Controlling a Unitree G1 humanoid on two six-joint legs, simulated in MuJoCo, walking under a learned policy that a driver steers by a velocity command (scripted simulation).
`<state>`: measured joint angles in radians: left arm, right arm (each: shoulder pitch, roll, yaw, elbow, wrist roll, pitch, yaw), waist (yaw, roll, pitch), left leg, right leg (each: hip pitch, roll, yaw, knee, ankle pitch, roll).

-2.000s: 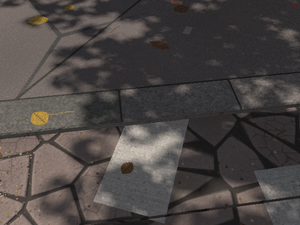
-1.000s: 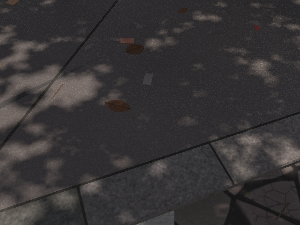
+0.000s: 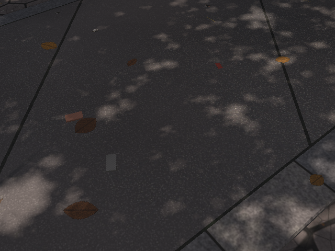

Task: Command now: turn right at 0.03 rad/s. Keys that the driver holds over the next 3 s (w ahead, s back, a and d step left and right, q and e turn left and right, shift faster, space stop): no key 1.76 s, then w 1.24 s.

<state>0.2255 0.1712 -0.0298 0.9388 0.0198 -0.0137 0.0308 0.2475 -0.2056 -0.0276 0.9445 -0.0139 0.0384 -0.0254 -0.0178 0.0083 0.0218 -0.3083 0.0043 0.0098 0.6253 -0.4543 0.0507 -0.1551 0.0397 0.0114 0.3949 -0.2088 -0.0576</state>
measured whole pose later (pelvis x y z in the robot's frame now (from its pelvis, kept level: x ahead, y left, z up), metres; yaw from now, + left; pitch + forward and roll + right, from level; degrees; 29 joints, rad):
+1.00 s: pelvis -0.01 +0.00 +0.00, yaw +1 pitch -1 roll +1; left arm 0.28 0.14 -0.01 1.15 0.00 0.01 0.04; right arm 0.32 -0.11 0.01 1.16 -0.02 0.01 -0.05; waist -0.01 -0.01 -0.01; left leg -0.25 -0.02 -0.02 0.45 -0.43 0.11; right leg -0.16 0.03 0.02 0.33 -0.16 -0.04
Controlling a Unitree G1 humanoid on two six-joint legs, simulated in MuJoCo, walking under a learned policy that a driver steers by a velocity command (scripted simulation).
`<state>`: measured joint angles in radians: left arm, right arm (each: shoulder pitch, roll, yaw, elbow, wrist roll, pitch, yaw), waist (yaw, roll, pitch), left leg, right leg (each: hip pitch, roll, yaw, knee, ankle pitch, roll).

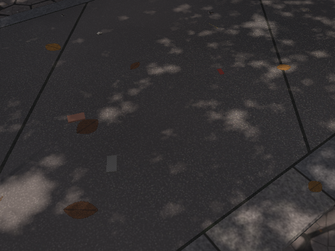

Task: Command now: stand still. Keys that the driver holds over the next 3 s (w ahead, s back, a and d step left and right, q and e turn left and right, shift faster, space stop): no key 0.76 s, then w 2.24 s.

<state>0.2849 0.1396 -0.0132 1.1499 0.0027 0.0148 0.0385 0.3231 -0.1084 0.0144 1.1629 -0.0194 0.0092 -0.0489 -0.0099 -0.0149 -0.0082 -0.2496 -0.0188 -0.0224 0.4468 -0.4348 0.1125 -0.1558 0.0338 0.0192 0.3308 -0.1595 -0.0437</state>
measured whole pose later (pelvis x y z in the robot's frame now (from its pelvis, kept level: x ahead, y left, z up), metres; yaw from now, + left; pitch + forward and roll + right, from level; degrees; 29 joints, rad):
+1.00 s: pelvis -0.03 +0.05 -0.01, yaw -1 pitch +0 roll -2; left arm 0.20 0.18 0.05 1.01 0.04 0.02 -0.01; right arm 0.57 -0.12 -0.02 1.12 -0.03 0.00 -0.04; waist -0.07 0.00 -0.09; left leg -0.27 -0.05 -0.04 0.52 -0.27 0.08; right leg -0.53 0.03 -0.02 1.07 -0.33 -0.01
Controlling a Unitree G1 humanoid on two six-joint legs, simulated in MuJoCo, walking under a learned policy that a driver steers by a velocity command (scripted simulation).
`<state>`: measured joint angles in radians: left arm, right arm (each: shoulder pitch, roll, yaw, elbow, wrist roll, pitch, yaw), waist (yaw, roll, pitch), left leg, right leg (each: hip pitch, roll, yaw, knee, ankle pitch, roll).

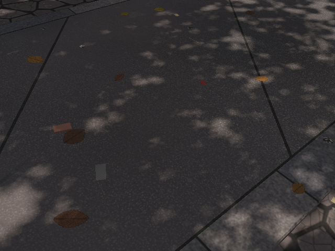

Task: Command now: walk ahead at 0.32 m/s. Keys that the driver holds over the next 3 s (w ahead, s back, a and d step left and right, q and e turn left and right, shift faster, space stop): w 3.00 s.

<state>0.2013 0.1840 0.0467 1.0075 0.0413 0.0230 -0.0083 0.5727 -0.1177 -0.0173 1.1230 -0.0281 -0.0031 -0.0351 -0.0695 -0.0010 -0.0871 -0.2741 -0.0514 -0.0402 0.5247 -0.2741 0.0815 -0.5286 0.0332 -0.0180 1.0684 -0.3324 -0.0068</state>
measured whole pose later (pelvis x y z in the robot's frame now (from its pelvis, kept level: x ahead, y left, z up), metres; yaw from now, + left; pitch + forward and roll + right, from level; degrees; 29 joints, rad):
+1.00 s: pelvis +0.45 +0.00 +0.05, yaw +0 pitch +1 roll +0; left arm 0.16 0.20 0.04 0.85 0.03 -0.04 -0.04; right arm 0.43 -0.19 -0.04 1.02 -0.01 -0.11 0.01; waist -0.03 -0.03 0.03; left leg -0.05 -0.10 0.11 0.24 -0.21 0.12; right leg -0.69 -0.12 -0.02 0.94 -0.06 -0.05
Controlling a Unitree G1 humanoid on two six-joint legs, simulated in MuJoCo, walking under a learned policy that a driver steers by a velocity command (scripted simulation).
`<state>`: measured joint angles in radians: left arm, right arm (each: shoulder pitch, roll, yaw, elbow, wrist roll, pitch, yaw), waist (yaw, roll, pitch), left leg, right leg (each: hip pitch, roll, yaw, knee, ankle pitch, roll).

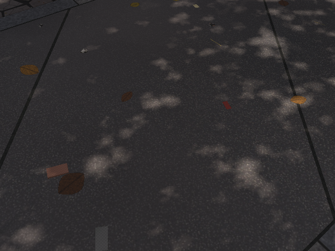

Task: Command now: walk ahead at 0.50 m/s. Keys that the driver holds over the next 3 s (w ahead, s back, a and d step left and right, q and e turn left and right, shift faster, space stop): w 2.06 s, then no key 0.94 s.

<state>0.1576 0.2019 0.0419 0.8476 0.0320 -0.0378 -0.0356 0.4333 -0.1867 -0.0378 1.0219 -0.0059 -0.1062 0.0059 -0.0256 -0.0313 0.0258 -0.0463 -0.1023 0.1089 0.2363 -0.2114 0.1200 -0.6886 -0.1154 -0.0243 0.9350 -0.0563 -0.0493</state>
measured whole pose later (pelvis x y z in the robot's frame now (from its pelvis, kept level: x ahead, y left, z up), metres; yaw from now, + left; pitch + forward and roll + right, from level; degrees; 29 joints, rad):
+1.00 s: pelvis +0.57 +0.02 +0.00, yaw +1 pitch +0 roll +0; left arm 0.24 0.22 0.06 0.93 0.04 -0.05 -0.02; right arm 0.34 -0.21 -0.05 0.99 -0.01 -0.09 0.00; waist -0.01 -0.03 0.04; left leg -0.16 -0.07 0.11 0.32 -0.16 0.11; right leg -0.53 -0.08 0.00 1.08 -0.25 -0.06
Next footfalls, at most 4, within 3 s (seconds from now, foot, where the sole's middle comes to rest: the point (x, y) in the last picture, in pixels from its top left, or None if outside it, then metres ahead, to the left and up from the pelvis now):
0.24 right None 0.31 -0.10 -0.78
0.78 left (146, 219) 0.62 0.08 -0.78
1.34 right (184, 158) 0.93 -0.09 -0.78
1.90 left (146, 111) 1.23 0.09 -0.78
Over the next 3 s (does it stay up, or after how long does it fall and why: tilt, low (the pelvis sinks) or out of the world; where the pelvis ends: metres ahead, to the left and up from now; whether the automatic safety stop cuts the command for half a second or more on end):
stays up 1.33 0.03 0.00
